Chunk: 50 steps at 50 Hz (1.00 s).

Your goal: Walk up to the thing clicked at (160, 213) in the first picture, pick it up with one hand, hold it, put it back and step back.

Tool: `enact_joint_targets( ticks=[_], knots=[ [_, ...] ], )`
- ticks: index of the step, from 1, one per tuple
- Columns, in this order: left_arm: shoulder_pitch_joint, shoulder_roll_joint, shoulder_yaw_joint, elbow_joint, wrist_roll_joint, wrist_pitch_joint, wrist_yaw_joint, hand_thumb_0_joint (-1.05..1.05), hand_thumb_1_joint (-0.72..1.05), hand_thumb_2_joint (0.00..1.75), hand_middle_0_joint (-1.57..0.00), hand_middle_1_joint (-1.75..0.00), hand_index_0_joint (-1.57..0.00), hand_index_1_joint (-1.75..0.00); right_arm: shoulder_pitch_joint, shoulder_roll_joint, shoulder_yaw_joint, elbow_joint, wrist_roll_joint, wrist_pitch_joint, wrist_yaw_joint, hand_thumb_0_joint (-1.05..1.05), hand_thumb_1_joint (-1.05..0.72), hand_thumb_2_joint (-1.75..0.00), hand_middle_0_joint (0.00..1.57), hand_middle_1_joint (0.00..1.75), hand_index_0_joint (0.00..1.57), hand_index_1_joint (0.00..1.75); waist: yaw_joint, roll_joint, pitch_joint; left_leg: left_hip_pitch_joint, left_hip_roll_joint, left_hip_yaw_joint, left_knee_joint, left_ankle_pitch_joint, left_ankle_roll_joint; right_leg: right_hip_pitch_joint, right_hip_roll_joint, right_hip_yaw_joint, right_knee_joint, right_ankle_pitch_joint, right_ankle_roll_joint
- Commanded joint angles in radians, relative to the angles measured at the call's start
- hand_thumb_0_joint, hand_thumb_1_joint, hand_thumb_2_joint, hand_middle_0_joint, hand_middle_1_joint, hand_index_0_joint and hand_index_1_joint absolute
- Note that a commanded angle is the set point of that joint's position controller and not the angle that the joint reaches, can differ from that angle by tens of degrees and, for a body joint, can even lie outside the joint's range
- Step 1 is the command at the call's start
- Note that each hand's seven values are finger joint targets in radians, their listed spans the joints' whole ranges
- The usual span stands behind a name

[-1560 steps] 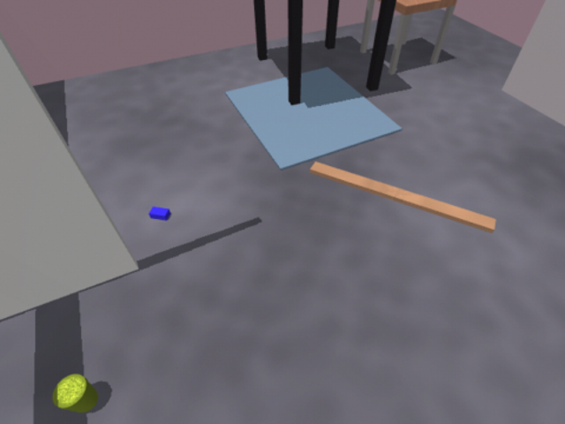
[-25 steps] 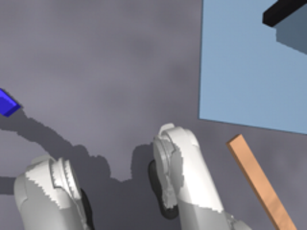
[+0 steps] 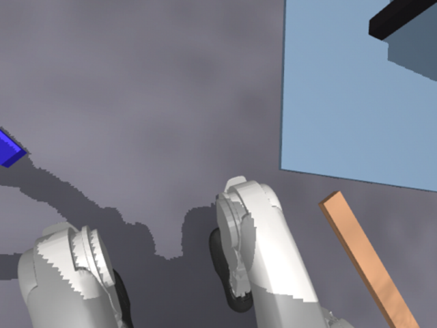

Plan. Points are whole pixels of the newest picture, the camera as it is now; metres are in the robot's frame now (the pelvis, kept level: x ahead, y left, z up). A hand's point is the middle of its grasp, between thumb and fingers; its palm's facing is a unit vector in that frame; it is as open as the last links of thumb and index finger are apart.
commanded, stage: rise first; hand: left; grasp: from above
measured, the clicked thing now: out of the picture +0.49 +0.33 -0.30
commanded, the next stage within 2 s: none
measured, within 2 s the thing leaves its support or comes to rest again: neither
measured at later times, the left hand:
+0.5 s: hand out of the picture +0.46 +0.35 -0.17, palm faces -0.24 -0.33 -0.91, open 13.5 cm
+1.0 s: hand out of the picture +0.45 +0.35 -0.18, palm faces -0.25 -0.33 -0.91, open 13.3 cm
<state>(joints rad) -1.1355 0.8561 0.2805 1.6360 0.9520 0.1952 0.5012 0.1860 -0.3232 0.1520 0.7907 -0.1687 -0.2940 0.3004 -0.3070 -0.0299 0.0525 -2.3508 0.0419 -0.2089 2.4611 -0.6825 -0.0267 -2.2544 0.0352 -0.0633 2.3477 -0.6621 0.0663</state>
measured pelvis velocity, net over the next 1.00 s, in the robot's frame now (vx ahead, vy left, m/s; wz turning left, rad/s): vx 0.00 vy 0.00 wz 0.00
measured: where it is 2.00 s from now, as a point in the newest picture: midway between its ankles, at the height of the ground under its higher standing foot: (180, 305)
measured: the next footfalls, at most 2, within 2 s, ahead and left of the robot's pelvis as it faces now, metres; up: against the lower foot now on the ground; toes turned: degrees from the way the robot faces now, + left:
none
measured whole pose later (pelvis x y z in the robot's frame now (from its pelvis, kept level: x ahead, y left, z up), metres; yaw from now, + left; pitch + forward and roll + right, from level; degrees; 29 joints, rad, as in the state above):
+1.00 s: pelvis +0.00 +0.00 +0.00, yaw +0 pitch +31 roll -10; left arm -1.14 0.88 0.29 1.69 0.96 0.18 0.53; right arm 0.19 -0.33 0.16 0.80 -0.18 -0.32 0.31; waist -0.32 -0.03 0.07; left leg -2.34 0.04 -0.22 2.46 -0.68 -0.03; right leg -2.25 0.04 -0.07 2.34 -0.66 0.07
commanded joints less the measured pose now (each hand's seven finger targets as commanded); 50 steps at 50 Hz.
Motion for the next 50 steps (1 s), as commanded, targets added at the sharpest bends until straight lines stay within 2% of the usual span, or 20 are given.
enact_joint_targets(
  ticks=[1,2,3,5,10,13,19,20,21,24,28,29,35,38,40,42,45,46,47,50],
  knots=[
    [-0.280,0.249,-0.016,-0.138,0.015,0.005,0.036,0.00,-0.50,0.91,-0.14,-1.04,-0.16,-1.02,0.229,-0.271,-0.077,0.020,0.007,-0.004,0.000,0.00,-0.92,-0.91,0.20,0.30,0.20,0.30,-0.010,0.406,-0.687,0.522,0.000,0.126,-0.245,0.196,0.036,0.313,0.034,-0.141,-0.202,0.212,-0.093],
    [-0.286,0.222,-0.036,-0.125,0.012,0.005,0.031,0.00,-0.50,0.91,-0.15,-1.04,-0.16,-1.03,0.225,-0.266,-0.074,0.012,0.003,-0.003,0.002,0.00,-0.92,-0.91,0.20,0.30,0.20,0.30,-0.024,0.396,-0.669,0.510,0.001,0.129,-0.238,0.201,0.038,0.328,0.037,-0.136,-0.210,0.223,-0.091],
    [-0.258,0.248,-0.009,-0.089,0.015,0.007,0.034,0.00,-0.50,0.92,-0.15,-1.03,-0.16,-1.02,0.265,-0.279,-0.081,0.043,0.000,0.000,-0.001,0.00,-0.92,-0.91,0.20,0.30,0.20,0.30,-0.031,0.366,-0.670,0.501,0.001,0.130,-0.227,0.216,0.041,0.347,0.036,-0.136,-0.214,0.240,-0.086],
    [-0.298,0.248,-0.015,-0.131,0.009,-0.004,0.038,0.00,-0.49,0.91,-0.16,-1.03,-0.17,-1.02,0.246,-0.273,-0.074,0.027,0.003,-0.003,0.001,0.00,-0.92,-0.91,0.20,0.30,0.20,0.30,-0.016,0.388,-0.692,0.507,0.001,0.127,-0.236,0.207,0.038,0.353,0.035,-0.136,-0.208,0.228,-0.091],
    [-0.315,0.231,-0.048,-0.109,0.019,-0.021,0.028,0.00,-0.49,0.91,-0.16,-1.02,-0.17,-1.01,0.235,-0.272,-0.076,0.028,0.001,-0.012,-0.003,0.00,-0.92,-0.91,0.20,0.30,0.20,0.30,-0.040,0.394,-0.623,0.497,-0.003,0.126,-0.248,0.133,0.039,0.302,0.038,-0.139,-0.218,0.156,-0.095],
    [-0.326,0.247,-0.032,-0.131,0.017,-0.023,0.045,0.00,-0.46,0.89,-0.16,-1.04,-0.18,-1.02,0.244,-0.278,-0.069,0.021,-0.003,-0.016,-0.001,0.00,-0.92,-0.91,0.20,0.30,0.20,0.30,-0.032,0.377,-0.682,0.511,0.000,0.128,-0.238,0.179,0.041,0.356,0.039,-0.138,-0.222,0.205,-0.089],
    [-0.297,0.263,-0.022,-0.089,0.023,-0.011,0.050,0.00,-0.47,0.89,-0.17,-1.02,-0.18,-1.01,0.241,-0.277,-0.069,0.027,-0.005,-0.015,0.000,0.00,-0.92,-0.91,0.20,0.30,0.20,0.30,-0.031,0.380,-0.660,0.490,-0.001,0.132,-0.239,0.170,0.042,0.341,0.038,-0.136,-0.223,0.194,-0.089],
    [-0.297,0.286,0.001,-0.112,0.021,-0.010,0.056,0.00,-0.46,0.88,-0.17,-1.01,-0.18,-1.00,0.252,-0.284,-0.073,0.030,0.002,-0.014,0.001,0.00,-0.92,-0.91,0.20,0.30,0.20,0.30,-0.012,0.400,-0.698,0.518,0.001,0.129,-0.246,0.195,0.037,0.357,0.036,-0.139,-0.214,0.213,-0.091],
    [-0.317,0.256,-0.021,-0.125,0.014,-0.010,0.053,0.00,-0.47,0.89,-0.18,-1.01,-0.19,-1.00,0.224,-0.269,-0.063,0.009,-0.002,-0.016,0.003,0.00,-0.92,-0.91,0.20,0.30,0.20,0.30,-0.020,0.413,-0.675,0.507,0.000,0.131,-0.246,0.192,0.038,0.340,0.035,-0.136,-0.212,0.212,-0.092],
    [-0.284,0.268,-0.015,-0.083,0.015,-0.001,0.050,0.00,-0.46,0.88,-0.17,-1.02,-0.19,-1.00,0.254,-0.281,-0.068,0.032,-0.003,-0.011,0.003,0.00,-0.92,-0.91,0.20,0.30,0.20,0.30,-0.031,0.369,-0.673,0.494,0.002,0.131,-0.236,0.208,0.043,0.370,0.037,-0.133,-0.223,0.233,-0.085],
    [-0.279,0.268,-0.018,-0.057,0.015,-0.001,0.046,0.00,-0.45,0.87,-0.19,-0.99,-0.20,-0.98,0.241,-0.282,-0.065,0.028,-0.005,-0.016,0.003,0.00,-0.92,-0.91,0.20,0.30,0.20,0.30,-0.034,0.370,-0.624,0.474,0.001,0.128,-0.248,0.157,0.045,0.336,0.039,-0.139,-0.230,0.180,-0.088],
    [-0.272,0.298,0.000,-0.060,0.017,-0.004,0.047,0.00,-0.46,0.88,-0.18,-1.01,-0.19,-0.99,0.248,-0.290,-0.069,0.033,-0.002,-0.014,0.001,0.00,-0.92,-0.91,0.20,0.30,0.20,0.30,-0.031,0.363,-0.639,0.465,0.002,0.126,-0.250,0.144,0.045,0.349,0.039,-0.139,-0.229,0.168,-0.088],
    [-0.295,0.238,-0.029,-0.092,0.013,-0.012,0.050,0.00,-0.43,0.86,-0.20,-0.98,-0.21,-0.97,0.243,-0.276,-0.068,0.027,-0.003,-0.021,0.004,0.00,-0.92,-0.91,0.20,0.30,0.20,0.30,-0.037,0.405,-0.661,0.531,0.003,0.122,-0.248,0.196,0.035,0.332,0.037,-0.146,-0.214,0.214,-0.093],
    [-0.309,0.269,-0.013,-0.091,0.011,-0.018,0.060,0.00,-0.43,0.86,-0.20,-0.99,-0.21,-0.97,0.254,-0.282,-0.067,0.031,-0.002,-0.020,0.004,0.00,-0.92,-0.91,0.20,0.30,0.20,0.30,-0.035,0.375,-0.675,0.492,0.003,0.126,-0.233,0.190,0.042,0.368,0.038,-0.137,-0.225,0.221,-0.086],
    [-0.298,0.243,-0.030,-0.071,0.011,-0.016,0.053,0.00,-0.44,0.87,-0.20,-0.99,-0.21,-0.97,0.252,-0.278,-0.064,0.029,-0.008,-0.022,0.005,0.00,-0.92,-0.91,0.20,0.30,0.20,0.30,-0.039,0.377,-0.653,0.490,0.002,0.130,-0.235,0.191,0.041,0.361,0.039,-0.137,-0.227,0.219,-0.087],
    [-0.298,0.281,-0.011,-0.086,0.013,-0.018,0.060,0.00,-0.43,0.85,-0.20,-0.99,-0.21,-0.97,0.252,-0.285,-0.065,0.036,-0.007,-0.024,0.004,0.00,-0.92,-0.91,0.20,0.30,0.20,0.30,-0.029,0.395,-0.658,0.505,0.003,0.126,-0.244,0.179,0.039,0.358,0.038,-0.139,-0.225,0.205,-0.089],
    [-0.286,0.274,-0.008,-0.068,0.022,-0.016,0.064,0.00,-0.43,0.85,-0.21,-0.97,-0.22,-0.96,0.249,-0.291,-0.070,0.039,-0.006,-0.026,0.005,0.00,-0.92,-0.91,0.20,0.30,0.20,0.30,-0.040,0.404,-0.641,0.516,0.002,0.121,-0.255,0.152,0.037,0.327,0.038,-0.148,-0.223,0.178,-0.093],
    [-0.314,0.249,-0.029,-0.095,0.018,-0.020,0.061,0.00,-0.41,0.84,-0.21,-0.98,-0.22,-0.96,0.238,-0.281,-0.066,0.029,-0.008,-0.028,0.005,0.00,-0.92,-0.91,0.20,0.30,0.20,0.30,-0.044,0.407,-0.639,0.518,0.002,0.121,-0.252,0.146,0.038,0.324,0.039,-0.146,-0.225,0.173,-0.093],
    [-0.297,0.267,-0.011,-0.064,0.017,-0.019,0.066,0.00,-0.42,0.85,-0.22,-0.96,-0.23,-0.95,0.247,-0.289,-0.071,0.040,-0.006,-0.027,0.004,0.00,-0.92,-0.91,0.20,0.30,0.20,0.30,-0.043,0.400,-0.634,0.509,0.003,0.121,-0.252,0.138,0.038,0.324,0.039,-0.147,-0.229,0.170,-0.092],
    [-0.297,0.259,-0.017,-0.089,0.014,-0.020,0.065,0.00,-0.42,0.85,-0.21,-0.97,-0.22,-0.96,0.243,-0.282,-0.066,0.030,-0.006,-0.027,0.008,0.00,-0.92,-0.91,0.20,0.30,0.20,0.30,-0.032,0.398,-0.669,0.517,0.003,0.125,-0.248,0.187,0.036,0.357,0.038,-0.144,-0.220,0.213,-0.092]
  ],
)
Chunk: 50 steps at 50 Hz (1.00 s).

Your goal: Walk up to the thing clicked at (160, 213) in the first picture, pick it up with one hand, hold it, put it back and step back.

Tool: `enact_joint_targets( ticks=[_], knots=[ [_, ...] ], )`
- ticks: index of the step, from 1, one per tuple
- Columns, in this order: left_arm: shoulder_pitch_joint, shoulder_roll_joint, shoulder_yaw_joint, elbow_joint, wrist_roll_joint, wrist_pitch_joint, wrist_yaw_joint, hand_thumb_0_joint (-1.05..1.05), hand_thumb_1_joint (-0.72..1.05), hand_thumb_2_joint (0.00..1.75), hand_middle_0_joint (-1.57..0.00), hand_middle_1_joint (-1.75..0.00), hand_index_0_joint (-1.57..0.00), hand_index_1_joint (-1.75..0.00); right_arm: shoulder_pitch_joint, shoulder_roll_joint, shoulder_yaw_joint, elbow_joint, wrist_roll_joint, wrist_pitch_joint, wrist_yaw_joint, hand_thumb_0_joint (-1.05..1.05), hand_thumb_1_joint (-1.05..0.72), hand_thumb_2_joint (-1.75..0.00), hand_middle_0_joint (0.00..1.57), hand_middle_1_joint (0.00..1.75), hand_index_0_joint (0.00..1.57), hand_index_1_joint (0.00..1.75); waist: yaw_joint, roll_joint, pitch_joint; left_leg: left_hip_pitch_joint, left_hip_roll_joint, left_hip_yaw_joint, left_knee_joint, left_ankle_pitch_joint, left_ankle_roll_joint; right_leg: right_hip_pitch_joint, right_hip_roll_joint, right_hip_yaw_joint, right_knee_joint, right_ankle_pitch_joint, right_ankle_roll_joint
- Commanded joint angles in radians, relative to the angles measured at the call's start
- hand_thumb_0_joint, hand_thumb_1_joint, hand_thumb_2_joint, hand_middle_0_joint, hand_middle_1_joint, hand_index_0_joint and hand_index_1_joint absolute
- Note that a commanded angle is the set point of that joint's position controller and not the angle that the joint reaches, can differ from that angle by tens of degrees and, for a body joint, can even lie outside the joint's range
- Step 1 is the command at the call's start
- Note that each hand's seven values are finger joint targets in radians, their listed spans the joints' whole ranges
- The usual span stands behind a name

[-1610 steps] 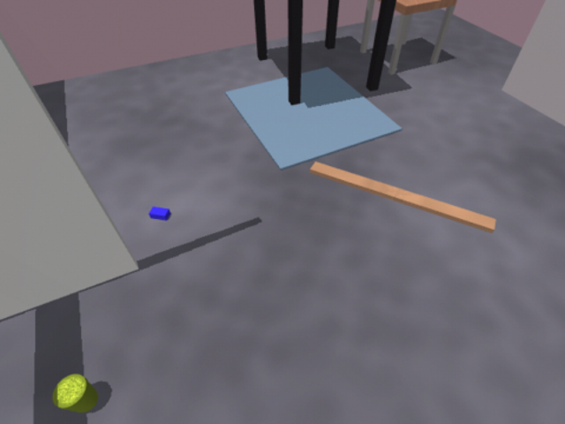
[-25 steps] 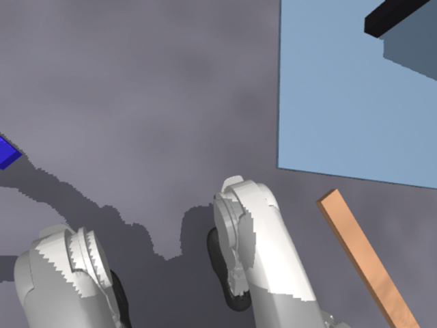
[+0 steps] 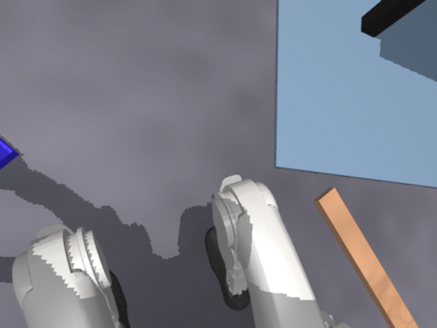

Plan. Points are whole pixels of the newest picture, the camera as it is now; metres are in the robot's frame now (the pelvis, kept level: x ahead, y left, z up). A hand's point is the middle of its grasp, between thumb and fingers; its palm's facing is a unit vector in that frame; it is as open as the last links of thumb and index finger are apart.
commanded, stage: rise first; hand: left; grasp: from above
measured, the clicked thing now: out of the picture +0.49 +0.33 -0.30
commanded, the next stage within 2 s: approach in 1.20 s
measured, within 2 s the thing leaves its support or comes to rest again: neither
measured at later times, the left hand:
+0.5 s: hand out of the picture +0.46 +0.35 -0.18, palm faces -0.25 -0.33 -0.91, open 13.1 cm
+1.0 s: hand out of the picture +0.45 +0.36 -0.18, palm faces -0.26 -0.33 -0.91, open 13.0 cm
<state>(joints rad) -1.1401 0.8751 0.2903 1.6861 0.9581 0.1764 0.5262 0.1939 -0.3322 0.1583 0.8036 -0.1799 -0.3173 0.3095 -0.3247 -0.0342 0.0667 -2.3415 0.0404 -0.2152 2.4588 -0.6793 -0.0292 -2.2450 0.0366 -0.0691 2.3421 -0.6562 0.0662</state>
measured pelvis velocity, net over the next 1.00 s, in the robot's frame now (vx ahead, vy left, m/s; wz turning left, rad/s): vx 0.00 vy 0.00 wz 0.00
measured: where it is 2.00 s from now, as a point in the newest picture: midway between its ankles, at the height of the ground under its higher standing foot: (178, 305)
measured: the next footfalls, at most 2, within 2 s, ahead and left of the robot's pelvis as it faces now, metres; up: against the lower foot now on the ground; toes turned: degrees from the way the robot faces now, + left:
none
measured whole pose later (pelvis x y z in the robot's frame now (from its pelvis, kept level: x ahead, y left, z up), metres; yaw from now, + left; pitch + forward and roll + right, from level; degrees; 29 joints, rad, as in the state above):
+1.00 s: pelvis +0.00 +0.00 +0.00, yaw +0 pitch +31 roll -10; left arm -1.14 0.89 0.29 1.70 0.95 0.17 0.53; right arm 0.19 -0.34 0.17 0.80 -0.18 -0.32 0.31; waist -0.33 -0.04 0.08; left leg -2.34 0.04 -0.22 2.46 -0.68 -0.03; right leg -2.24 0.04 -0.07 2.34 -0.65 0.07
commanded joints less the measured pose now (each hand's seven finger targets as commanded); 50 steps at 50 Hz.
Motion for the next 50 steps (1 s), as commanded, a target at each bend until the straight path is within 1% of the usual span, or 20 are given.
enact_joint_targets(
  ticks=[1,5,10,13,14,17,19,21,27,29,30,31,34,35,36,38,41,43,49,50],
  knots=[
    [-0.275,0.256,-0.019,-0.139,0.014,0.001,0.037,0.00,-0.43,0.86,-0.21,-0.97,-0.21,-0.96,0.231,-0.274,-0.073,0.019,0.004,-0.004,-0.001,0.00,-0.92,-0.91,0.20,0.30,0.20,0.30,-0.014,0.403,-0.674,0.505,0.003,0.132,-0.241,0.187,0.041,0.334,0.034,-0.136,-0.214,0.208,-0.090],
    [-0.270,0.246,-0.027,-0.101,0.011,0.003,0.036,0.00,-0.41,0.84,-0.23,-0.96,-0.23,-0.94,0.244,-0.280,-0.074,0.023,0.000,-0.004,-0.002,0.00,-0.92,-0.91,0.20,0.30,0.20,0.30,-0.034,0.374,-0.644,0.481,0.003,0.133,-0.239,0.168,0.046,0.350,0.037,-0.134,-0.226,0.196,-0.087],
    [-0.278,0.261,-0.012,-0.110,0.013,0.005,0.043,0.00,-0.41,0.84,-0.21,-0.97,-0.23,-0.95,0.236,-0.282,-0.072,0.024,0.003,-0.008,0.000,0.00,-0.92,-0.91,0.20,0.30,0.20,0.30,-0.019,0.408,-0.655,0.503,0.004,0.127,-0.253,0.164,0.039,0.319,0.034,-0.143,-0.212,0.184,-0.093],
    [-0.339,0.242,-0.046,-0.146,0.010,-0.006,0.036,0.00,-0.40,0.83,-0.24,-0.95,-0.24,-0.94,0.230,-0.277,-0.066,0.005,0.003,-0.011,-0.003,0.00,-0.92,-0.91,0.20,0.30,0.20,0.30,-0.045,0.387,-0.635,0.484,0.003,0.128,-0.239,0.146,0.047,0.326,0.037,-0.135,-0.229,0.176,-0.087],
    [-0.296,0.270,-0.017,-0.096,0.010,-0.001,0.043,0.00,-0.39,0.83,-0.24,-0.94,-0.25,-0.93,0.242,-0.291,-0.072,0.024,0.002,-0.010,-0.005,0.00,-0.92,-0.91,0.20,0.30,0.20,0.30,-0.038,0.375,-0.639,0.484,0.005,0.127,-0.242,0.143,0.046,0.332,0.037,-0.138,-0.230,0.172,-0.087],
    [-0.290,0.256,-0.034,-0.110,0.013,-0.005,0.040,0.00,-0.38,0.82,-0.26,-0.92,-0.26,-0.91,0.231,-0.281,-0.070,0.016,0.003,-0.013,-0.002,0.00,-0.92,-0.91,0.20,0.30,0.20,0.30,-0.024,0.399,-0.646,0.494,0.005,0.127,-0.256,0.135,0.041,0.335,0.040,-0.139,-0.227,0.160,-0.090],
    [-0.300,0.284,-0.003,-0.135,0.012,-0.003,0.048,0.00,-0.37,0.81,-0.25,-0.93,-0.26,-0.92,0.243,-0.285,-0.071,0.017,0.008,-0.010,-0.002,0.00,-0.92,-0.91,0.20,0.30,0.20,0.30,-0.011,0.410,-0.691,0.506,0.004,0.125,-0.251,0.164,0.040,0.342,0.034,-0.140,-0.217,0.187,-0.091],
    [-0.304,0.226,-0.044,-0.128,0.011,0.000,0.044,0.00,-0.39,0.82,-0.23,-0.96,-0.24,-0.94,0.228,-0.274,-0.066,0.009,0.002,-0.008,0.000,0.00,-0.92,-0.91,0.20,0.30,0.20,0.30,-0.023,0.416,-0.679,0.513,0.006,0.126,-0.249,0.193,0.036,0.345,0.039,-0.141,-0.213,0.216,-0.093],
    [-0.293,0.261,-0.014,-0.097,0.015,0.006,0.050,0.00,-0.38,0.81,-0.24,-0.94,-0.26,-0.93,0.245,-0.290,-0.069,0.021,0.005,-0.007,0.000,0.00,-0.92,-0.91,0.20,0.30,0.20,0.30,-0.028,0.424,-0.650,0.516,0.005,0.119,-0.258,0.171,0.036,0.319,0.034,-0.147,-0.210,0.196,-0.094],
    [-0.304,0.233,-0.043,-0.120,0.005,0.003,0.041,0.00,-0.39,0.82,-0.23,-0.96,-0.24,-0.95,0.227,-0.280,-0.066,0.008,0.001,-0.010,0.001,0.00,-0.92,-0.91,0.20,0.30,0.20,0.30,-0.031,0.411,-0.641,0.503,0.004,0.128,-0.250,0.164,0.040,0.329,0.038,-0.140,-0.225,0.192,-0.091],
    [-0.297,0.249,-0.033,-0.112,0.007,0.003,0.041,0.00,-0.39,0.83,-0.23,-0.96,-0.24,-0.94,0.237,-0.284,-0.067,0.011,0.000,-0.011,0.001,0.00,-0.92,-0.91,0.20,0.30,0.20,0.30,-0.039,0.392,-0.640,0.489,0.003,0.130,-0.243,0.168,0.044,0.340,0.038,-0.136,-0.228,0.196,-0.087],
    [-0.293,0.278,-0.010,-0.135,0.009,0.000,0.047,0.00,-0.39,0.83,-0.22,-0.96,-0.23,-0.94,0.243,-0.292,-0.070,0.018,0.005,-0.011,0.001,0.00,-0.92,-0.91,0.20,0.30,0.20,0.30,-0.021,0.406,-0.671,0.510,0.006,0.125,-0.246,0.178,0.041,0.338,0.035,-0.141,-0.217,0.200,-0.090],
    [-0.286,0.236,-0.030,-0.115,0.010,0.000,0.041,0.00,-0.39,0.82,-0.24,-0.94,-0.25,-0.93,0.250,-0.283,-0.071,0.019,-0.001,-0.010,0.002,0.00,-0.92,-0.91,0.20,0.30,0.20,0.30,-0.035,0.414,-0.654,0.518,0.005,0.128,-0.248,0.183,0.038,0.340,0.035,-0.142,-0.219,0.206,-0.091],
    [-0.274,0.285,0.000,-0.116,0.010,0.000,0.047,0.00,-0.38,0.82,-0.24,-0.94,-0.25,-0.93,0.250,-0.294,-0.074,0.025,0.004,-0.008,0.001,0.00,-0.92,-0.91,0.20,0.30,0.20,0.30,-0.020,0.407,-0.666,0.510,0.006,0.122,-0.255,0.165,0.040,0.335,0.035,-0.145,-0.219,0.187,-0.091],
    [-0.290,0.283,0.002,-0.142,0.012,-0.001,0.045,0.00,-0.38,0.82,-0.24,-0.93,-0.25,-0.92,0.251,-0.285,-0.070,0.021,0.001,-0.009,0.002,0.00,-0.92,-0.91,0.20,0.30,0.20,0.30,-0.025,0.423,-0.663,0.517,0.004,0.126,-0.249,0.184,0.039,0.332,0.030,-0.141,-0.212,0.203,-0.091],
    [-0.296,0.237,-0.037,-0.137,0.010,0.000,0.036,0.00,-0.39,0.83,-0.25,-0.92,-0.26,-0.92,0.236,-0.281,-0.070,0.009,0.002,-0.007,0.002,0.00,-0.92,-0.91,0.20,0.30,0.20,0.30,-0.035,0.401,-0.661,0.512,0.005,0.128,-0.245,0.172,0.042,0.341,0.036,-0.138,-0.225,0.200,-0.090],
    [-0.285,0.268,-0.014,-0.147,0.010,-0.002,0.044,0.00,-0.37,0.81,-0.25,-0.92,-0.26,-0.91,0.240,-0.286,-0.071,0.013,0.004,-0.007,0.001,0.00,-0.92,-0.91,0.20,0.30,0.20,0.30,-0.015,0.412,-0.684,0.509,0.005,0.128,-0.250,0.165,0.040,0.344,0.036,-0.139,-0.218,0.189,-0.091],
    [-0.280,0.235,-0.039,-0.127,0.007,-0.002,0.038,0.00,-0.37,0.81,-0.25,-0.92,-0.26,-0.91,0.231,-0.278,-0.070,0.013,0.005,-0.005,0.002,0.00,-0.92,-0.91,0.20,0.30,0.20,0.30,-0.021,0.408,-0.664,0.495,0.006,0.128,-0.247,0.166,0.040,0.342,0.037,-0.138,-0.216,0.191,-0.092],
    [-0.306,0.275,-0.020,-0.114,0.009,-0.012,0.040,0.00,-0.35,0.79,-0.26,-0.92,-0.28,-0.91,0.245,-0.290,-0.064,0.017,-0.001,-0.009,-0.003,0.00,-0.92,-0.91,0.20,0.30,0.20,0.30,-0.039,0.381,-0.636,0.470,0.004,0.129,-0.244,0.153,0.046,0.351,0.035,-0.135,-0.230,0.182,-0.086],
    [-0.315,0.246,-0.046,-0.121,0.006,-0.015,0.036,0.00,-0.35,0.79,-0.26,-0.93,-0.27,-0.91,0.222,-0.282,-0.061,0.006,0.000,-0.015,-0.003,0.00,-0.91,-0.90,0.20,0.30,0.20,0.30,-0.039,0.380,-0.618,0.479,0.004,0.124,-0.250,0.129,0.045,0.323,0.039,-0.141,-0.231,0.158,-0.089]
  ],
)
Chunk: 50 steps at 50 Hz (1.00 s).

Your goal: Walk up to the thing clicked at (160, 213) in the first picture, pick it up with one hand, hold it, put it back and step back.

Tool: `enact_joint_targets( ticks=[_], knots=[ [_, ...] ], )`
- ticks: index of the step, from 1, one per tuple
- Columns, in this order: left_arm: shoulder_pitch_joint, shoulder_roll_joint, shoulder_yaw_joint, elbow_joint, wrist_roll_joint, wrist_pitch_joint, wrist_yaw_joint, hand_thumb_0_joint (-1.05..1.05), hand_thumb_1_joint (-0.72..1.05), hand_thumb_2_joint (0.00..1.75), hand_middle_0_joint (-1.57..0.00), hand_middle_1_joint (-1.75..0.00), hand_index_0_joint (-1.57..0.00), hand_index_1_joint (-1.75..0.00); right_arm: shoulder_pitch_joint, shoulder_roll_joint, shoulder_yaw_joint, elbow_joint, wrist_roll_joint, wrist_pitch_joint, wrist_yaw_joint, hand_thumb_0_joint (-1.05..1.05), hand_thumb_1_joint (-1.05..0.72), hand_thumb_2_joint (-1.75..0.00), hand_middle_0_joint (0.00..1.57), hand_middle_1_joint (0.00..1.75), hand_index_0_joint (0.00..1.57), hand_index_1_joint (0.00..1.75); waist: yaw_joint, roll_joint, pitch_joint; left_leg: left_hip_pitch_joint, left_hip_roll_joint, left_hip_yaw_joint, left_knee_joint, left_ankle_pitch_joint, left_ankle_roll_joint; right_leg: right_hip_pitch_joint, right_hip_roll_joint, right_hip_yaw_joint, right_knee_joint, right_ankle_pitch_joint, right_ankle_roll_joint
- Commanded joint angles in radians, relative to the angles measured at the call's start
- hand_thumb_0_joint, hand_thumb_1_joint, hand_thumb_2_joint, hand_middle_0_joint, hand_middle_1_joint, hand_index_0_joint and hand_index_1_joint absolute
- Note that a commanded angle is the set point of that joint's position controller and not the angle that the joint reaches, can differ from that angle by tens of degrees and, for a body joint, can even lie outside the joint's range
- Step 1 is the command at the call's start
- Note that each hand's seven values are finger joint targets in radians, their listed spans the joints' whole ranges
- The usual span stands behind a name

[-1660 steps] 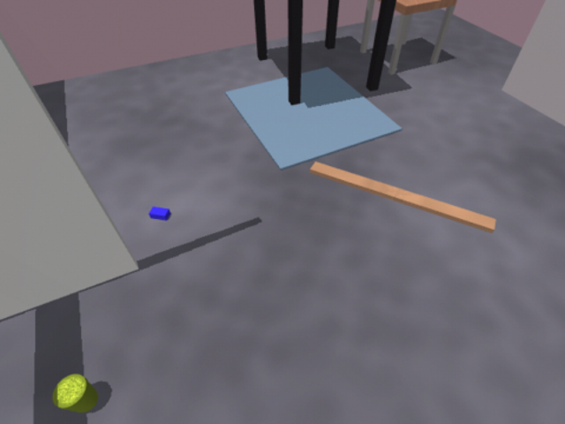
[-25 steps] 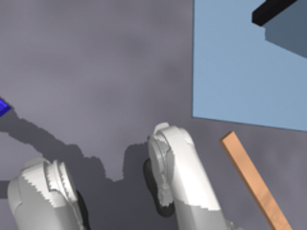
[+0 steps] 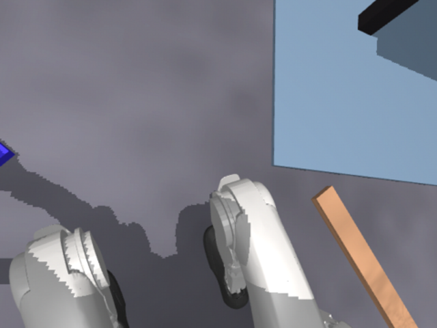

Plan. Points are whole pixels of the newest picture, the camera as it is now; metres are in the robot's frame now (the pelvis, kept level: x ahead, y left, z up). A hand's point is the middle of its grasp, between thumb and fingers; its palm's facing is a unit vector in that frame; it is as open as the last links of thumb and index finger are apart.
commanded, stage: rise first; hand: left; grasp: from above
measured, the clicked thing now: out of the picture +0.49 +0.33 -0.30
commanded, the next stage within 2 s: approach in 0.20 s
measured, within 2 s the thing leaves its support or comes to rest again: neither
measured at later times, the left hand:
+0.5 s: hand out of the picture +0.45 +0.36 -0.19, palm faces -0.28 -0.33 -0.90, open 13.5 cm
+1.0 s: hand out of the picture +0.49 +0.33 -0.17, palm faces -0.33 -0.32 -0.89, open 14.2 cm
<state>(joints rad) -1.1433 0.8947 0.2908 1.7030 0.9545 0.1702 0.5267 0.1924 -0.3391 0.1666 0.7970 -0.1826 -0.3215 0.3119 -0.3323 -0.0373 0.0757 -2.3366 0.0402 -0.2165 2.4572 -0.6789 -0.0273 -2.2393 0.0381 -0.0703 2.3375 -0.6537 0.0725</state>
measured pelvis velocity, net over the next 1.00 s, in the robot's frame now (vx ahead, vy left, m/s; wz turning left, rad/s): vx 0.00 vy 0.00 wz -0.01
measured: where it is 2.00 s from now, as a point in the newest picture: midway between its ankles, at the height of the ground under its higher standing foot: (176, 304)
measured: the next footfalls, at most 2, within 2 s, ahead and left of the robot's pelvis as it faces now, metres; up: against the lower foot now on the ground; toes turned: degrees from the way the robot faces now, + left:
none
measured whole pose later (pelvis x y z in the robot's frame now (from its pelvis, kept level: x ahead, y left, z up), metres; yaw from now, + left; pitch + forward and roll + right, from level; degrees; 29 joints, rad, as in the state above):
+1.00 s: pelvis +0.00 +0.00 +0.00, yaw -1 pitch +32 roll -10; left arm -1.27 0.96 0.22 1.77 0.94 0.29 0.46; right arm 0.24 -0.35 0.23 0.74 -0.18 -0.26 0.28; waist -0.42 -0.01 0.11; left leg -2.33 0.05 -0.22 2.44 -0.69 -0.03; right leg -2.24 0.05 -0.07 2.32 -0.65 0.08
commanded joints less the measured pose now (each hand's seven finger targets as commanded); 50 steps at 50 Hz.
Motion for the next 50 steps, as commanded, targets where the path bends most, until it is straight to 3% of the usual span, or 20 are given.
enact_joint_targets(
  ticks=[1,4,5,6,13,14,15,16,17,18,21,24,26,31,33,35,39,41,43,50],
  knots=[
    [-0.266,0.257,-0.020,-0.087,0.013,-0.004,0.040,0.00,-0.36,0.80,-0.26,-0.93,-0.27,-0.92,0.241,-0.291,-0.078,0.032,0.002,-0.010,-0.009,0.00,-0.92,-0.90,0.20,0.30,0.20,0.30,-0.032,0.379,-0.624,0.476,0.005,0.124,-0.250,0.115,0.043,0.320,0.038,-0.143,-0.230,0.143,-0.095],
    [-0.282,0.250,-0.025,-0.126,0.018,-0.011,0.043,0.00,-0.35,0.80,-0.27,-0.91,-0.28,-0.90,0.238,-0.287,-0.080,0.025,0.004,-0.012,-0.011,0.00,-0.92,-0.91,0.20,0.30,0.20,0.30,-0.025,0.403,-0.659,0.506,0.005,0.122,-0.257,0.128,0.037,0.329,0.037,-0.145,-0.224,0.155,-0.098],
    [-0.335,0.224,-0.051,-0.208,0.015,-0.017,0.037,0.00,-0.35,0.80,-0.26,-0.91,-0.27,-0.90,0.224,-0.264,-0.071,0.008,0.002,-0.014,-0.007,0.00,-0.91,-0.90,0.20,0.30,0.20,0.30,-0.024,0.429,-0.671,0.514,0.004,0.128,-0.249,0.155,0.036,0.323,0.035,-0.139,-0.219,0.178,-0.098],
    [-0.299,0.236,-0.038,-0.139,0.011,-0.007,0.045,0.00,-0.35,0.79,-0.26,-0.93,-0.27,-0.91,0.235,-0.281,-0.077,0.023,0.004,-0.011,-0.007,0.00,-0.92,-0.91,0.20,0.30,0.20,0.30,-0.021,0.415,-0.685,0.521,0.008,0.125,-0.253,0.164,0.034,0.345,0.039,-0.142,-0.220,0.190,-0.098],
    [-0.273,0.236,-0.020,-0.172,0.008,0.026,0.048,0.00,-0.37,0.81,-0.24,-0.93,-0.26,-0.92,0.230,-0.271,-0.081,0.016,0.012,0.001,0.002,0.00,-0.92,-0.91,0.20,0.30,0.20,0.30,0.011,0.445,-0.719,0.544,0.006,0.126,-0.248,0.233,0.030,0.327,0.033,-0.139,-0.200,0.243,-0.100],
    [-0.246,0.237,-0.008,-0.140,0.012,0.032,0.047,0.00,-0.38,0.81,-0.24,-0.93,-0.25,-0.92,0.245,-0.281,-0.086,0.026,0.012,0.004,0.002,0.00,-0.92,-0.91,0.20,0.30,0.20,0.30,0.005,0.448,-0.714,0.547,0.006,0.123,-0.251,0.234,0.029,0.323,0.031,-0.142,-0.195,0.242,-0.101],
    [-0.278,0.207,-0.036,-0.153,0.009,0.030,0.038,0.00,-0.38,0.81,-0.24,-0.93,-0.25,-0.92,0.234,-0.270,-0.077,0.013,0.011,0.006,0.004,0.00,-0.92,-0.90,0.20,0.30,0.20,0.30,-0.004,0.442,-0.686,0.517,0.004,0.127,-0.244,0.226,0.032,0.317,0.033,-0.137,-0.198,0.239,-0.100],
    [-0.231,0.242,-0.005,-0.105,0.009,0.032,0.037,0.00,-0.46,0.89,-0.22,-0.90,-0.20,-0.92,0.244,-0.280,-0.086,0.029,0.010,0.009,0.001,0.00,-0.90,-0.90,0.20,0.30,0.20,0.30,-0.004,0.413,-0.663,0.495,0.004,0.129,-0.245,0.217,0.035,0.333,0.032,-0.136,-0.205,0.233,-0.098],
    [-0.253,0.225,-0.034,-0.134,0.007,0.024,0.025,0.00,-0.48,0.91,-0.19,-0.93,-0.18,-0.95,0.233,-0.273,-0.079,0.014,0.007,0.008,0.000,0.00,-0.91,-0.90,0.20,0.30,0.20,0.30,-0.012,0.385,-0.649,0.456,0.001,0.135,-0.235,0.193,0.044,0.342,0.034,-0.127,-0.217,0.217,-0.093],
    [-0.257,0.256,-0.007,-0.122,0.009,0.019,0.023,0.00,-0.49,0.92,-0.18,-0.95,-0.17,-0.96,0.249,-0.284,-0.083,0.027,0.005,0.009,-0.002,0.00,-0.91,-0.90,0.20,0.30,0.20,0.30,-0.026,0.368,-0.646,0.448,0.002,0.133,-0.238,0.186,0.046,0.362,0.033,-0.129,-0.222,0.212,-0.091],
    [-0.336,0.198,-0.062,-0.115,0.008,-0.001,0.021,0.00,-0.49,0.92,-0.19,-0.95,-0.18,-0.96,0.243,-0.283,-0.078,0.022,0.000,0.002,-0.007,0.00,-0.90,-0.90,0.20,0.30,0.20,0.30,-0.064,0.361,-0.619,0.461,0.004,0.121,-0.239,0.124,0.046,0.323,0.039,-0.137,-0.234,0.158,-0.092],
    [-0.395,0.180,-0.073,-0.106,0.017,-0.017,0.046,0.00,-0.48,0.91,-0.18,-0.98,-0.18,-0.98,0.271,-0.298,-0.080,0.048,-0.008,-0.008,-0.013,0.00,-0.90,-0.90,0.20,0.30,0.20,0.30,-0.107,0.382,-0.607,0.508,0.005,0.107,-0.251,0.092,0.039,0.290,0.037,-0.154,-0.237,0.134,-0.094],
    [-0.497,0.127,-0.125,-0.126,0.010,-0.021,0.071,0.00,-0.51,0.93,-0.15,-1.02,-0.15,-1.02,0.260,-0.287,-0.069,0.046,-0.017,-0.013,-0.014,0.00,-0.91,-0.90,0.20,0.30,0.20,0.30,-0.127,0.402,-0.627,0.526,0.007,0.106,-0.249,0.094,0.034,0.305,0.039,-0.155,-0.245,0.150,-0.094],
    [-0.586,0.234,-0.081,-0.120,0.027,0.049,0.126,0.00,-0.58,0.99,-0.11,-1.05,-0.10,-1.05,0.255,-0.303,-0.045,0.041,-0.018,-0.004,-0.012,0.00,-0.91,-0.90,0.20,0.30,0.20,0.30,-0.106,0.508,-0.708,0.557,0.017,0.116,-0.247,0.186,0.022,0.343,0.033,-0.147,-0.229,0.241,-0.092],
    [-0.583,0.235,-0.082,-0.116,0.035,0.086,0.112,0.00,-0.59,1.00,-0.10,-1.04,-0.09,-1.05,0.245,-0.301,-0.039,0.022,-0.015,0.008,-0.008,0.00,-0.92,-0.90,0.20,0.30,0.20,0.30,-0.110,0.551,-0.714,0.586,0.017,0.120,-0.256,0.213,0.017,0.339,0.035,-0.143,-0.223,0.259,-0.097],
    [-0.575,0.290,-0.051,-0.180,0.050,0.118,0.096,0.00,-0.59,0.99,-0.10,-1.05,-0.09,-1.05,0.244,-0.308,-0.040,0.003,-0.001,0.023,-0.006,0.00,-0.92,-0.90,0.20,0.30,0.20,0.30,-0.067,0.599,-0.793,0.636,0.018,0.122,-0.258,0.282,0.012,0.362,0.036,-0.141,-0.208,0.307,-0.103],
    [-0.398,0.277,-0.059,-0.073,0.055,0.183,0.034,0.00,-0.60,1.00,-0.10,-1.02,-0.08,-1.03,0.249,-0.301,-0.030,-0.012,0.020,0.057,-0.006,0.00,-0.91,-0.90,0.20,0.30,0.20,0.30,-0.048,0.495,-0.715,0.506,0.010,0.128,-0.244,0.304,0.033,0.378,0.044,-0.134,-0.203,0.326,-0.095],
    [-0.352,0.239,-0.086,-0.026,0.033,0.188,0.001,0.00,-0.59,0.99,-0.10,-1.03,-0.09,-1.03,0.256,-0.296,-0.022,-0.035,0.019,0.069,-0.012,0.00,-0.91,-0.90,0.20,0.30,0.20,0.30,-0.068,0.393,-0.659,0.417,0.010,0.130,-0.239,0.272,0.049,0.419,0.048,-0.125,-0.220,0.314,-0.083],
    [-0.318,0.282,-0.059,-0.023,0.015,0.178,-0.021,0.00,-0.58,0.97,-0.10,-1.04,-0.09,-1.04,0.272,-0.304,-0.021,-0.040,0.018,0.076,-0.022,0.00,-0.90,-0.90,0.20,0.30,0.20,0.30,-0.074,0.308,-0.629,0.353,0.007,0.127,-0.235,0.236,0.064,0.450,0.047,-0.118,-0.236,0.290,-0.070],
    [-0.378,0.202,-0.125,-0.059,-0.019,0.052,-0.044,0.00,-0.53,0.95,-0.11,-1.03,-0.11,-1.02,0.269,-0.301,-0.019,-0.037,0.000,0.042,-0.057,0.00,-0.90,-0.89,0.20,0.30,0.20,0.30,-0.138,0.304,-0.529,0.368,0.001,0.103,-0.250,0.058,0.054,0.373,0.052,-0.137,-0.255,0.087,-0.083]
  ],
)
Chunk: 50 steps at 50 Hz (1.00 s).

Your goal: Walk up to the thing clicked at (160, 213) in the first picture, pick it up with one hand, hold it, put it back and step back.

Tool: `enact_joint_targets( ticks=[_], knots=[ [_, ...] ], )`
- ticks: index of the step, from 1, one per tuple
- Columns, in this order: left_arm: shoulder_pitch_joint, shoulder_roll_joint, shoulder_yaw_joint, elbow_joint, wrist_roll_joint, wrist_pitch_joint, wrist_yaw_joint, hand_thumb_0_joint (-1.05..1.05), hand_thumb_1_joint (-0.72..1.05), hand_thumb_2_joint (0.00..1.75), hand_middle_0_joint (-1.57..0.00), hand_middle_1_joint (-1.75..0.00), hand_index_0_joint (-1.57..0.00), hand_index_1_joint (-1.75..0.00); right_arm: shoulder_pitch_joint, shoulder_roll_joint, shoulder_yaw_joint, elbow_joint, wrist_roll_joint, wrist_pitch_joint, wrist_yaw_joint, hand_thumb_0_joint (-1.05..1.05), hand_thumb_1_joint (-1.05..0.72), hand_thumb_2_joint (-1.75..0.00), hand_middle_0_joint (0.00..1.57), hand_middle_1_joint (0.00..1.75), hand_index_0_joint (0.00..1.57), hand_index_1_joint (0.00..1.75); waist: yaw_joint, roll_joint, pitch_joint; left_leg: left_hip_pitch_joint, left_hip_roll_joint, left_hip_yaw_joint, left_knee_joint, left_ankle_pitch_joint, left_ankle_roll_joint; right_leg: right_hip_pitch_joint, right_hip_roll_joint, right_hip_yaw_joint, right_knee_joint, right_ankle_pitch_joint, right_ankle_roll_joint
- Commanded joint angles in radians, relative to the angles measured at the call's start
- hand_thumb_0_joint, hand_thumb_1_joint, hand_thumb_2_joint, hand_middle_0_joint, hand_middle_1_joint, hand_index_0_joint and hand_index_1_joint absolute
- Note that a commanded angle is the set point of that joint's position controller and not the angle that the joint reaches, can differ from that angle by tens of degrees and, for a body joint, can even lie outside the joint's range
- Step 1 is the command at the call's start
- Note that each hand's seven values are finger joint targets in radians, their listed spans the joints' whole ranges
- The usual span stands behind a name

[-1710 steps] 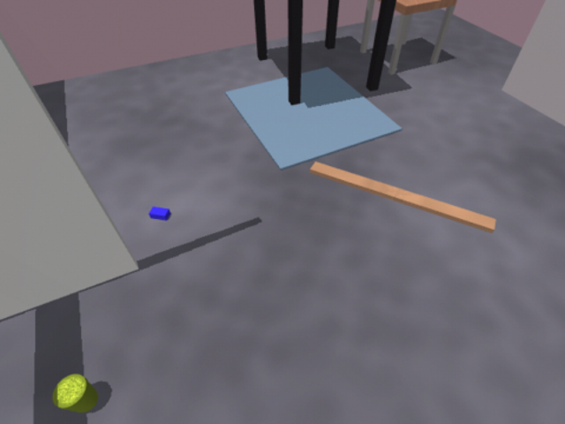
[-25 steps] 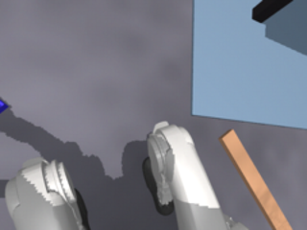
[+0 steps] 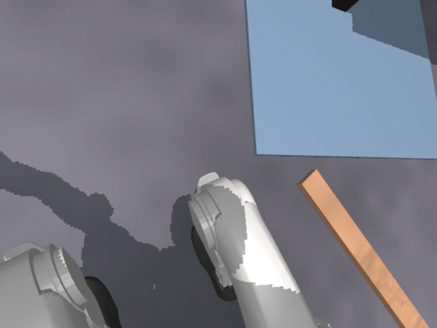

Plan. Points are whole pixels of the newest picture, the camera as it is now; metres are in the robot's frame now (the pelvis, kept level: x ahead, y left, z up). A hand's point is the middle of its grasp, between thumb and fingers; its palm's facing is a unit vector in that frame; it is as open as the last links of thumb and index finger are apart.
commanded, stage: rest palm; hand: left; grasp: from above
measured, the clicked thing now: out of the picture +0.49 +0.34 -0.31
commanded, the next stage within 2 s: close in 1.38 s
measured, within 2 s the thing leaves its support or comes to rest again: neither
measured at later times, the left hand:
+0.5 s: hand out of the picture +0.49 +0.31 -0.24, palm faces -0.27 -0.35 -0.90, open 14.2 cm
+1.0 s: hand out of the picture +0.49 +0.31 -0.26, palm faces -0.27 -0.35 -0.90, open 14.0 cm
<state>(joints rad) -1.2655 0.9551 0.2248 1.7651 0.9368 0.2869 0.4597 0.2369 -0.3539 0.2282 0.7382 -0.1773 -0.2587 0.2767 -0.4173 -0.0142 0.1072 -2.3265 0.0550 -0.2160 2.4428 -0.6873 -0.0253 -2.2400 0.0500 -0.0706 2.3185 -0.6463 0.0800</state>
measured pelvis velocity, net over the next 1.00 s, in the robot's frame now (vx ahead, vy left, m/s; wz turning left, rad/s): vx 0.00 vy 0.02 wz -0.07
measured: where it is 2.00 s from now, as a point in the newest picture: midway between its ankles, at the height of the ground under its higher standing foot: (169, 303)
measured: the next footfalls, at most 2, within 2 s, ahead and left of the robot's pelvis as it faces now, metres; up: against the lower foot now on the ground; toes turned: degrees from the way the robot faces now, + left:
none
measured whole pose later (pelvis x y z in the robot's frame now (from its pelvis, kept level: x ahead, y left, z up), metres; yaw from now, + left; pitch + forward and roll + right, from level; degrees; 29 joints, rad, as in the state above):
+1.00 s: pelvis +0.00 +0.02 +0.00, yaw -4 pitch +28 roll -16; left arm -1.32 1.10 0.22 1.87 0.96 0.15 0.68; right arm 0.17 -0.38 0.36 0.68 -0.25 -0.33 0.32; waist -0.48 -0.16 0.26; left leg -2.32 0.04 -0.29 2.49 -0.70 0.00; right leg -2.17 0.06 -0.14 2.29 -0.64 0.08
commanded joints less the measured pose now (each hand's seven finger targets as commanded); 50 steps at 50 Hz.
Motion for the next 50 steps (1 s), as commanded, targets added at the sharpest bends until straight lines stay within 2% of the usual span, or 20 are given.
enact_joint_targets(
  ticks=[1,4,5,7,9,12,13,17,20,21,23,30,32,35,39,40,46,48,49,50],
  knots=[
    [-0.268,0.127,-0.070,-0.142,-0.004,-0.085,0.027,0.00,-0.53,0.95,-0.11,-1.02,-0.11,-1.02,0.223,-0.283,-0.080,0.025,-0.006,-0.030,-0.025,0.00,-0.90,-0.89,0.20,0.30,0.20,0.30,-0.058,0.283,-0.566,0.397,-0.012,0.096,-0.234,0.062,0.048,0.361,0.039,-0.146,-0.235,0.075,-0.092],
    [-0.332,0.156,-0.080,-0.240,0.003,-0.139,0.064,0.00,-0.50,0.92,-0.16,-0.99,-0.16,-0.99,0.184,-0.279,-0.071,0.013,-0.013,-0.051,-0.028,0.00,-0.90,-0.90,0.20,0.30,0.20,0.30,-0.037,0.380,-0.627,0.482,-0.009,0.106,-0.236,0.073,0.033,0.371,0.039,-0.148,-0.224,0.092,-0.101],
    [-0.325,0.181,-0.064,-0.234,0.016,-0.145,0.088,0.00,-0.54,0.98,-0.14,-0.93,-0.11,-0.96,0.192,-0.290,-0.071,0.022,-0.013,-0.054,-0.027,0.00,-0.90,-0.90,0.20,0.30,0.20,0.30,-0.030,0.398,-0.648,0.497,-0.008,0.108,-0.235,0.077,0.031,0.373,0.040,-0.152,-0.221,0.103,-0.101],
    [-0.326,0.177,-0.051,-0.198,0.030,-0.147,0.132,0.00,-0.57,1.00,-0.13,-0.94,-0.10,-0.97,0.195,-0.292,-0.071,0.034,-0.020,-0.055,-0.023,0.00,-0.90,-0.91,0.20,0.30,0.20,0.30,-0.036,0.423,-0.660,0.515,0.001,0.109,-0.233,0.082,0.026,0.374,0.043,-0.159,-0.218,0.125,-0.105],
    [-0.325,0.173,-0.034,-0.169,0.033,-0.138,0.170,0.00,-0.57,1.01,-0.16,-0.89,-0.12,-0.93,0.211,-0.290,-0.063,0.046,-0.026,-0.059,-0.010,0.00,-0.91,-0.91,0.20,0.30,0.20,0.30,-0.044,0.430,-0.666,0.518,0.006,0.110,-0.224,0.137,0.025,0.385,0.037,-0.161,-0.213,0.187,-0.102],
    [-0.318,0.201,-0.010,-0.119,0.040,-0.108,0.217,0.00,-0.56,1.01,-0.16,-0.91,-0.12,-0.94,0.201,-0.296,-0.048,0.042,-0.037,-0.061,0.008,0.00,-0.91,-0.91,0.20,0.30,0.20,0.30,-0.037,0.445,-0.659,0.519,0.013,0.110,-0.218,0.199,0.022,0.414,0.038,-0.159,-0.209,0.247,-0.099],
    [-0.325,0.205,-0.004,-0.100,0.039,-0.097,0.231,0.00,-0.55,1.02,-0.16,-0.92,-0.12,-0.95,0.193,-0.298,-0.044,0.045,-0.041,-0.063,0.014,0.00,-0.91,-0.91,0.20,0.30,0.20,0.30,-0.045,0.453,-0.654,0.531,0.016,0.105,-0.213,0.214,0.020,0.404,0.036,-0.165,-0.203,0.258,-0.100],
    [-0.305,0.203,-0.005,-0.066,0.015,-0.068,0.240,0.00,-0.57,1.00,-0.13,-0.94,-0.10,-0.97,0.174,-0.310,-0.030,0.030,-0.053,-0.074,0.036,0.00,-0.91,-0.91,0.20,0.30,0.20,0.30,-0.066,0.433,-0.613,0.525,0.017,0.098,-0.192,0.253,0.025,0.418,0.034,-0.170,-0.203,0.297,-0.092],
    [-0.271,0.243,0.003,-0.048,0.012,-0.059,0.231,0.00,-0.56,0.99,-0.13,-0.96,-0.11,-0.98,0.164,-0.320,-0.020,0.005,-0.047,-0.064,0.040,0.00,-0.92,-0.91,0.20,0.30,0.20,0.30,-0.053,0.427,-0.640,0.530,0.021,0.088,-0.195,0.305,0.026,0.471,0.038,-0.169,-0.199,0.338,-0.091],
    [-0.264,0.240,0.003,-0.033,0.011,-0.055,0.223,0.00,-0.56,0.98,-0.12,-0.97,-0.10,-0.98,0.172,-0.318,-0.018,0.014,-0.046,-0.065,0.043,0.00,-0.92,-0.91,0.20,0.30,0.20,0.30,-0.063,0.437,-0.610,0.524,0.019,0.087,-0.189,0.310,0.027,0.453,0.033,-0.171,-0.190,0.339,-0.091],
    [-0.251,0.271,0.023,-0.029,0.014,-0.058,0.214,0.00,-0.58,0.99,-0.11,-0.97,-0.09,-0.99,0.171,-0.325,-0.015,0.005,-0.043,-0.062,0.040,0.00,-0.91,-0.91,0.20,0.30,0.20,0.30,-0.063,0.435,-0.595,0.511,0.019,0.080,-0.193,0.293,0.028,0.439,0.034,-0.178,-0.189,0.320,-0.094],
    [-0.263,0.266,-0.018,-0.033,0.010,-0.115,0.193,0.00,-0.53,0.96,-0.12,-0.98,-0.11,-0.99,0.158,-0.335,0.013,-0.018,-0.048,-0.064,0.027,0.00,-0.91,-0.91,0.20,0.30,0.20,0.30,-0.102,0.401,-0.526,0.467,0.017,0.068,-0.189,0.209,0.036,0.426,0.037,-0.191,-0.199,0.258,-0.089],
    [-0.271,0.287,-0.017,-0.023,0.008,-0.134,0.202,0.00,-0.53,0.95,-0.12,-0.99,-0.11,-0.99,0.174,-0.354,0.014,-0.012,-0.052,-0.065,0.025,0.00,-0.91,-0.91,0.20,0.30,0.20,0.30,-0.109,0.413,-0.536,0.487,0.022,0.058,-0.201,0.194,0.032,0.438,0.041,-0.203,-0.204,0.244,-0.090],
    [-0.281,0.282,-0.042,-0.033,0.005,-0.155,0.203,0.00,-0.53,0.95,-0.12,-1.00,-0.11,-1.00,0.162,-0.354,0.023,-0.008,-0.058,-0.070,0.024,0.00,-0.91,-0.91,0.20,0.30,0.20,0.30,-0.121,0.429,-0.510,0.492,0.023,0.054,-0.202,0.165,0.029,0.426,0.042,-0.210,-0.206,0.223,-0.090],
    [-0.297,0.298,-0.046,-0.045,0.013,-0.167,0.214,0.00,-0.53,0.96,-0.12,-0.98,-0.11,-0.99,0.173,-0.363,0.030,-0.004,-0.063,-0.070,0.025,0.00,-0.91,-0.91,0.20,0.30,0.20,0.30,-0.127,0.458,-0.522,0.540,0.025,0.046,-0.206,0.189,0.020,0.424,0.043,-0.218,-0.200,0.242,-0.092],
    [-0.309,0.321,-0.045,-0.042,0.023,-0.169,0.223,0.00,-0.53,0.95,-0.11,-1.00,-0.11,-1.00,0.169,-0.368,0.033,-0.003,-0.061,-0.070,0.025,0.00,-0.91,-0.91,0.20,0.30,0.20,0.30,-0.124,0.464,-0.516,0.527,0.028,0.043,-0.205,0.184,0.021,0.422,0.045,-0.218,-0.204,0.242,-0.092],
    [-0.297,0.332,-0.029,0.008,0.037,-0.142,0.261,0.00,-0.53,0.95,-0.11,-1.00,-0.11,-1.01,0.168,-0.371,0.047,-0.010,-0.066,-0.067,0.039,0.00,-0.92,-0.91,0.20,0.30,0.20,0.30,-0.134,0.490,-0.489,0.549,0.033,0.028,-0.218,0.224,0.011,0.422,0.044,-0.224,-0.196,0.281,-0.093],
    [-0.293,0.319,-0.032,0.007,0.023,-0.124,0.256,0.00,-0.53,0.95,-0.11,-1.00,-0.10,-1.00,0.143,-0.368,0.059,-0.031,-0.069,-0.072,0.046,0.00,-0.91,-0.91,0.20,0.30,0.20,0.30,-0.136,0.467,-0.457,0.532,0.033,0.023,-0.206,0.223,0.014,0.402,0.038,-0.225,-0.189,0.279,-0.087],
    [-0.294,0.342,-0.027,0.013,0.030,-0.120,0.261,0.00,-0.53,0.95,-0.11,-0.99,-0.10,-1.00,0.147,-0.379,0.059,-0.024,-0.066,-0.071,0.046,0.00,-0.91,-0.91,0.20,0.30,0.20,0.30,-0.139,0.479,-0.459,0.533,0.035,0.021,-0.209,0.227,0.014,0.401,0.039,-0.225,-0.192,0.282,-0.087],
    [-0.300,0.324,-0.034,-0.001,0.025,-0.116,0.256,0.00,-0.53,0.96,-0.12,-0.97,-0.11,-0.98,0.147,-0.373,0.063,-0.040,-0.070,-0.071,0.049,0.00,-0.91,-0.91,0.20,0.30,0.20,0.30,-0.152,0.469,-0.463,0.538,0.032,0.020,-0.204,0.238,0.017,0.412,0.037,-0.223,-0.191,0.294,-0.085]
  ],
)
